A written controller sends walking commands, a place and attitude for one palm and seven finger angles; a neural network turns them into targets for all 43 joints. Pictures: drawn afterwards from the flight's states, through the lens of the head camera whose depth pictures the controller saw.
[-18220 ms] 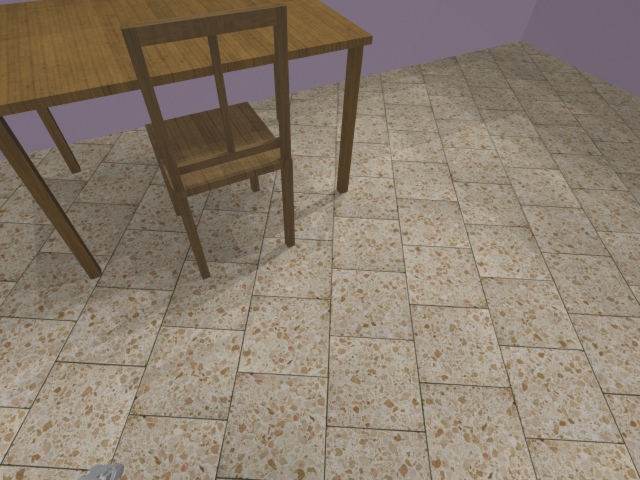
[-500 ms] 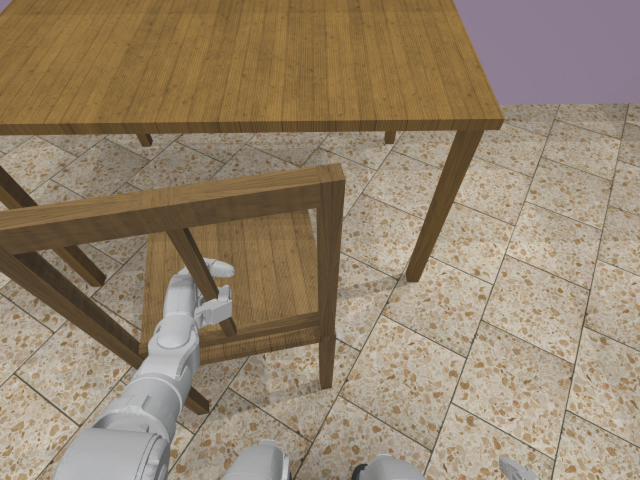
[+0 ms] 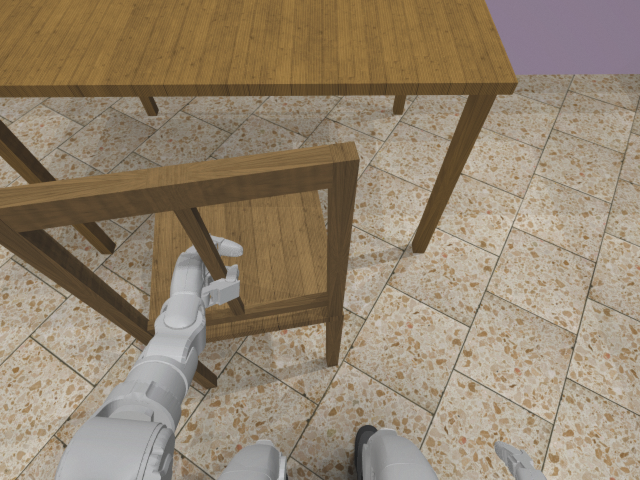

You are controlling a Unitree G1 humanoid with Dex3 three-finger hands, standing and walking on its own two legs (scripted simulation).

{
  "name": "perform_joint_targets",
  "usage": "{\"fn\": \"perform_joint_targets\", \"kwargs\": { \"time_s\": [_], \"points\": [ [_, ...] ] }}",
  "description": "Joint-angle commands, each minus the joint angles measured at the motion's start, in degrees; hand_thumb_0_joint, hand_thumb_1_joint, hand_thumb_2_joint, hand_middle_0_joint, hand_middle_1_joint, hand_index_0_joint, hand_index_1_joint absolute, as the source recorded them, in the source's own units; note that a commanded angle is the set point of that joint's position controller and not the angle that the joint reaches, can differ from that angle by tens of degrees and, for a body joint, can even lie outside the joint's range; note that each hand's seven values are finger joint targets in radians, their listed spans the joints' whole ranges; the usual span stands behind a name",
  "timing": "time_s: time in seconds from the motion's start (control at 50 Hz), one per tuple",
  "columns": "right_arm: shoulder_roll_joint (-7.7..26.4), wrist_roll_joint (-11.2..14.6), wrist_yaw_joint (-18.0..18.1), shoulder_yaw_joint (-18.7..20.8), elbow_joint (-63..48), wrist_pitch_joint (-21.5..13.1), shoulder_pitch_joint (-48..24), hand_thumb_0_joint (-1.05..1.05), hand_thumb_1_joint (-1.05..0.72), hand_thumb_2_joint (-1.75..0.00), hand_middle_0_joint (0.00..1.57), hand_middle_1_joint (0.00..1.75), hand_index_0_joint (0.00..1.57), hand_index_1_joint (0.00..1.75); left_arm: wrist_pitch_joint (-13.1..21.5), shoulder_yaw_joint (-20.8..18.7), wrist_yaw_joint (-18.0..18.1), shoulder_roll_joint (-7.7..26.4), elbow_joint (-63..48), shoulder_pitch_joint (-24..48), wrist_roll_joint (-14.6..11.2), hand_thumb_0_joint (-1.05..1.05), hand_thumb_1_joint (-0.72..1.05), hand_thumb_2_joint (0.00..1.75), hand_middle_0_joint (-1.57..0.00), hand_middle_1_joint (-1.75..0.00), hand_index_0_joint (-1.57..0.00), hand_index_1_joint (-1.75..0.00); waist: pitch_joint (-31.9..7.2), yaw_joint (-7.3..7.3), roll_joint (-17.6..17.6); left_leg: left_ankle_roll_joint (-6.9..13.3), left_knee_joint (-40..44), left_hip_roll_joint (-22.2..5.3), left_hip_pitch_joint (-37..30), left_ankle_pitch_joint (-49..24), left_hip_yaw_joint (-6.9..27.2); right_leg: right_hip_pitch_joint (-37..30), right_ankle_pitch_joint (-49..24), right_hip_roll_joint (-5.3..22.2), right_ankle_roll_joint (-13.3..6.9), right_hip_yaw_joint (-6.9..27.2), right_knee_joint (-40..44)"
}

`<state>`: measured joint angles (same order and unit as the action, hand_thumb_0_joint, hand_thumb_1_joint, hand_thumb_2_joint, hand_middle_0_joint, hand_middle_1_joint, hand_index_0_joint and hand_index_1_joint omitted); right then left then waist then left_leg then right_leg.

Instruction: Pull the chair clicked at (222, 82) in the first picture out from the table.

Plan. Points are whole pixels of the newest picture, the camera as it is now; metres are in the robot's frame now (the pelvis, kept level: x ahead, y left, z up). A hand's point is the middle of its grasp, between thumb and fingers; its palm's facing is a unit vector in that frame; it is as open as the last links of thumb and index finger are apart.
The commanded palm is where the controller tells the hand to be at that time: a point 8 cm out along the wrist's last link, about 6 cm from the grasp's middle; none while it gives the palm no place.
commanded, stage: step backward, pulling the chair out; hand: left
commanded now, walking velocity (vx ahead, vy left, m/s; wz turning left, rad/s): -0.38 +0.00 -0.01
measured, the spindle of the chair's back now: (217, 269) +0.40 +0.15 -0.05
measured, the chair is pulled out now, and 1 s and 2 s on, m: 0.23 0.38 0.61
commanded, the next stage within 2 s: stop walking, hand still on the chair in 1.58 s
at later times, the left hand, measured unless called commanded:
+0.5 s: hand (220, 327) +0.31 +0.14 -0.05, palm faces -0.03 -0.98 -0.17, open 5.2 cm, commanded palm +0.30 +0.19 -0.05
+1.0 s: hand (211, 396) +0.22 +0.14 -0.05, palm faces -0.04 -0.98 -0.18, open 5.2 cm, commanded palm +0.21 +0.19 -0.05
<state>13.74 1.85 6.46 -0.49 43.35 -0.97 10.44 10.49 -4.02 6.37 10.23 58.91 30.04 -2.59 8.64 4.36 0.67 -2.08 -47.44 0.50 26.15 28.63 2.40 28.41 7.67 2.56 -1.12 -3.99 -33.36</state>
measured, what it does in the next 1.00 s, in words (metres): walks backwards: left foot, then right foot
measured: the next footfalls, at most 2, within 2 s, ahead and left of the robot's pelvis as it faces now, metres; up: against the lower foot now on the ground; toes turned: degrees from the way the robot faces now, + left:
left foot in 0.42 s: -0.01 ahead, +0.14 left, +0.00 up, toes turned +1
right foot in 0.62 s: -0.04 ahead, -0.11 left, +0.00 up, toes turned -2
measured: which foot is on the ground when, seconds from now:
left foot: down 0.00-0.30, up 0.32-0.40, down 0.42-0.74, up 0.76-0.88, down 0.90-1.00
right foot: down 0.00-0.48, up 0.50-0.60, down 0.62-0.98, up 1.00-1.00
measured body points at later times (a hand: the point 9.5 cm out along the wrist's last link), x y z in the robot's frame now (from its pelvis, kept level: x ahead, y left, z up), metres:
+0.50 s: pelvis -0.07 +0.02 +0.01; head +0.02 +0.02 +0.45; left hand +0.30 +0.19 -0.04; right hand +0.03 -0.26 -0.12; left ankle -0.05 +0.14 -0.72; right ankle +0.02 -0.12 -0.72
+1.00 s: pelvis -0.15 +0.02 +0.01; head -0.06 +0.02 +0.45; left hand +0.22 +0.19 -0.04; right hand -0.08 -0.27 -0.11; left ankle -0.14 +0.15 -0.72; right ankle -0.09 -0.11 -0.72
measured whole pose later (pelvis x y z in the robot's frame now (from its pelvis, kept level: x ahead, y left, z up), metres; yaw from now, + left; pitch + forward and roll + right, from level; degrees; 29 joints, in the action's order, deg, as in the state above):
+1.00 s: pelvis -0.15 +0.02 +0.01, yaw -1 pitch +3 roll +1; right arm 16.0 1.3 8.0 1.3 43.4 0.4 11.8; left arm 8.9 -1.1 5.0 10.7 58.8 31.0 -2.5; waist 8.5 3.1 -1.0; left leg -0.8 -31.8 -0.6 19.4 15.4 -0.3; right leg 25.4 10.2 2.0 0.9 -0.2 -33.0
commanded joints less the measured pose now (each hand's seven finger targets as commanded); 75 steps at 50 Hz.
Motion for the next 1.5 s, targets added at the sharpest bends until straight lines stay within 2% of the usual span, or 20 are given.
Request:
{"fn": "perform_joint_targets", "kwargs": {
  "time_s": [0.0,0.1,0.18,0.26,0.34,0.48,0.58,0.64,0.68,0.72,0.78,0.9,0.96,1.04,1.1,1.14,1.2,1.28,1.38,1.48],
  "points": [
    [9.00,0.06,1.68,2.06,-3.78,-1.13,3.70,0.00,-0.90,-0.90,0.20,0.30,0.20,0.30,1.65,1.19,0.40,9.87,-10.18,14.85,0.43,0.00,0.90,0.90,-0.50,-1.45,-0.50,-1.45,-26.06,-1.43,-6.23,1.41,21.84,-3.92,-9.84,-11.32,1.70,-16.83,-9.41,11.51,-0.76,7.02,6.35],
    [8.18,-0.60,1.98,2.42,-7.34,-0.18,1.01,0.00,-0.90,-0.90,0.20,0.30,0.20,0.30,2.87,4.16,-0.48,6.67,-16.16,22.14,0.31,0.00,0.90,0.90,-0.50,-1.45,-0.50,-1.45,-22.05,-3.21,13.35,8.44,26.28,-16.66,-0.74,-24.63,10.07,-15.94,10.86,0.01,1.75,2.97,-13.00],
    [8.50,-0.75,0.85,3.67,-4.14,-1.63,5.05,0.00,-0.90,-0.90,0.20,0.30,0.20,0.30,4.09,3.41,-0.74,6.75,-10.65,20.57,1.31,0.00,0.90,0.90,-0.50,-1.45,-0.50,-1.45,-26.01,-2.19,3.51,4.91,12.80,-13.22,-14.32,-47.38,6.35,-15.65,-12.33,2.10,0.77,5.96,1.29],
    [8.95,0.21,1.77,4.88,-3.15,-1.54,5.70,0.00,-0.90,-0.90,0.20,0.30,0.20,0.30,4.96,-0.10,-0.11,13.48,-8.11,18.38,1.39,0.00,0.90,0.90,-0.50,-1.45,-0.50,-1.45,-32.81,-1.52,-4.94,-1.04,3.44,-4.13,-8.93,-18.52,-0.83,-23.81,-37.05,13.99,-4.24,15.80,5.73],
    [8.09,-0.17,1.91,3.08,-3.52,-1.48,3.15,0.00,-0.90,-0.90,0.20,0.30,0.20,0.30,2.69,0.54,-0.50,11.46,-7.52,17.21,1.22,0.00,0.90,0.90,-0.50,-1.45,-0.50,-1.45,-27.95,-2.39,-8.66,-0.22,3.81,-2.85,-5.17,-0.86,2.03,-20.69,-23.50,17.39,-5.10,13.85,9.49],
    [8.14,-1.07,1.96,2.79,-7.89,0.86,0.87,0.00,-0.90,-0.90,0.20,0.30,0.20,0.30,2.67,3.92,-1.29,6.57,-15.08,19.42,0.57,0.00,0.90,0.90,-0.50,-1.45,-0.50,-1.45,-25.20,-2.81,12.70,7.18,26.12,-16.28,-8.34,-33.39,8.68,-14.59,8.22,-0.22,2.18,2.99,-10.34],
    [8.22,-1.66,-0.17,3.74,-4.56,-0.87,5.37,0.00,-0.90,-0.90,0.20,0.30,0.20,0.30,4.79,3.49,-1.13,6.34,-11.41,20.89,1.85,0.00,0.90,0.90,-0.50,-1.45,-0.50,-1.45,-27.10,-1.61,8.64,7.05,14.24,-16.66,-25.70,-63.29,7.45,-9.13,3.43,-0.08,0.83,5.29,-0.96],
    [8.32,-1.40,-0.54,3.97,-3.58,-1.17,6.38,0.00,-0.90,-0.90,0.20,0.30,0.20,0.30,6.65,1.93,-1.05,9.17,-11.26,20.83,2.62,0.00,0.90,0.90,-0.50,-1.45,-0.50,-1.45,-30.23,-0.98,9.55,4.41,11.40,-13.77,-25.04,-59.59,3.05,-14.35,-15.06,1.32,0.79,6.34,4.55],
    [8.40,-0.30,0.53,4.86,-3.73,-0.92,5.18,0.00,-0.90,-0.90,0.20,0.30,0.20,0.30,6.33,-1.46,-0.63,13.62,-8.28,18.79,1.73,0.00,0.90,0.90,-0.50,-1.45,-0.50,-1.45,-31.87,-0.86,-2.06,1.00,8.81,-9.66,-14.58,-39.62,-0.47,-22.60,-31.51,6.63,-0.63,10.94,4.45],
    [7.57,-0.06,1.20,4.43,-4.45,-1.51,2.76,0.00,-0.90,-0.90,0.20,0.30,0.20,0.30,6.23,-1.17,-0.54,14.40,-7.78,17.84,1.63,0.00,0.90,0.90,-0.50,-1.45,-0.50,-1.45,-29.25,-2.04,-4.98,-0.88,0.62,-3.22,-6.61,-4.95,-1.15,-21.92,-34.42,15.65,-4.75,17.81,9.59],
    [7.76,-0.63,1.57,3.27,-3.25,-2.14,2.10,0.00,-0.90,-0.90,0.20,0.30,0.20,0.30,4.00,-1.91,-0.32,13.96,-6.42,15.36,1.80,0.00,0.90,0.90,-0.50,-1.45,-0.50,-1.45,-27.52,-2.88,-6.23,-0.62,0.66,-3.15,-3.56,-0.62,3.68,-22.83,-33.30,17.66,-6.88,15.56,7.98],
    [10.08,0.18,2.15,4.15,-4.78,-0.36,4.01,0.00,-0.90,-0.90,0.20,0.30,0.20,0.30,2.61,2.48,-1.00,8.83,-10.28,17.07,-0.02,0.00,0.90,0.90,-0.50,-1.45,-0.50,-1.45,-27.39,-2.24,-2.24,3.41,21.78,-11.59,-16.27,-39.98,2.87,-18.77,-17.66,2.97,2.46,5.77,2.66],
    [8.23,-1.53,1.55,3.49,-6.36,0.14,2.18,0.00,-0.90,-0.90,0.20,0.30,0.20,0.30,3.36,2.50,-1.45,8.10,-14.08,19.73,0.75,0.00,0.90,0.90,-0.50,-1.45,-0.50,-1.45,-27.62,-2.36,13.44,7.16,23.22,-16.83,-16.00,-47.88,8.53,-13.74,6.67,-0.09,1.94,4.46,-8.63],
    [8.25,-1.57,-0.47,4.04,-5.05,-0.91,5.06,0.00,-0.90,-0.90,0.20,0.30,0.20,0.30,4.45,2.55,-1.19,6.91,-11.66,18.75,1.32,0.00,0.90,0.90,-0.50,-1.45,-0.50,-1.45,-25.71,-2.05,11.04,7.82,15.69,-17.47,-25.04,-62.10,7.83,-10.24,6.80,-0.53,0.79,5.28,-0.13],
    [8.47,-1.12,-0.64,3.98,-4.54,-1.24,4.69,0.00,-0.90,-0.90,0.20,0.30,0.20,0.30,5.22,1.71,-1.36,9.19,-10.07,18.43,2.21,0.00,0.90,0.90,-0.50,-1.45,-0.50,-1.45,-25.91,-1.83,7.95,3.86,12.46,-13.47,-17.21,-49.47,3.77,-17.69,-16.47,2.76,0.25,7.28,5.20],
    [8.61,-0.01,0.72,5.07,-4.34,-1.35,5.46,0.00,-0.90,-0.90,0.20,0.30,0.20,0.30,5.55,-1.14,-0.48,13.90,-8.89,17.64,1.60,0.00,0.90,0.90,-0.50,-1.45,-0.50,-1.45,-30.97,-0.95,-4.47,-0.42,5.61,-6.02,-11.32,-25.87,-2.34,-24.70,-37.22,10.80,-2.71,14.28,6.63],
    [8.08,-0.27,1.24,3.80,-4.38,-2.13,1.89,0.00,-0.90,-0.90,0.20,0.30,0.20,0.30,3.85,-1.12,-0.71,13.81,-6.28,15.62,1.58,0.00,0.90,0.90,-0.50,-1.45,-0.50,-1.45,-27.19,-3.16,-5.62,-0.78,-3.60,-2.51,-4.10,1.21,3.03,-19.82,-27.71,18.44,-7.52,16.98,9.81],
    [8.82,-0.71,2.37,2.59,-2.33,-2.26,3.73,0.00,-0.90,-0.90,0.20,0.30,0.20,0.30,3.02,-0.76,-0.52,12.36,-6.79,15.46,0.87,0.00,0.90,0.90,-0.50,-1.45,-0.50,-1.45,-26.65,-1.93,-6.67,0.40,19.57,-4.58,-12.23,-15.88,0.65,-18.61,-20.60,10.21,-1.32,8.27,5.48],
    [7.81,-1.45,1.45,2.98,-5.38,-1.74,1.78,0.00,-0.90,-0.90,0.20,0.30,0.20,0.30,4.25,2.64,-1.39,7.88,-12.18,21.24,0.69,0.00,0.90,0.90,-0.50,-1.45,-0.50,-1.45,-24.07,-2.92,15.65,8.87,25.56,-17.93,-9.26,-33.34,10.20,-13.13,13.21,-0.69,2.19,4.28,-9.78],
    [8.88,-0.64,0.30,3.68,-3.94,-2.68,5.30,0.00,-0.90,-0.90,0.20,0.30,0.20,0.30,3.95,1.91,-1.68,8.28,-7.30,18.55,1.00,0.00,0.90,0.90,-0.50,-1.45,-0.50,-1.45,-24.78,-2.72,6.75,6.05,14.23,-14.26,-16.58,-43.96,6.18,-15.90,-4.62,0.29,1.47,6.02,4.75]
  ]
}}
